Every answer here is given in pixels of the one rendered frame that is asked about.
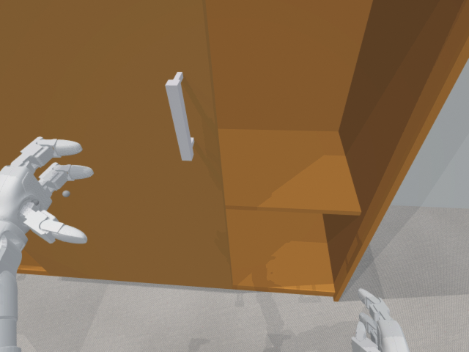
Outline wardrobe door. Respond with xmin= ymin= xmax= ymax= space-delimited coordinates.
xmin=20 ymin=249 xmax=41 ymax=266
xmin=0 ymin=0 xmax=233 ymax=289

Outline right robot hand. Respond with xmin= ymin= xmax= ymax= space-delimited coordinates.
xmin=352 ymin=288 xmax=410 ymax=352

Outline handle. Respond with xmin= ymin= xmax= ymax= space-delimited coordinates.
xmin=165 ymin=72 xmax=194 ymax=161

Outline left robot hand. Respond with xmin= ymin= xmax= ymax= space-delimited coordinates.
xmin=0 ymin=136 xmax=94 ymax=243

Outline robot left forearm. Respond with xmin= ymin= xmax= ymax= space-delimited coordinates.
xmin=0 ymin=219 xmax=28 ymax=352

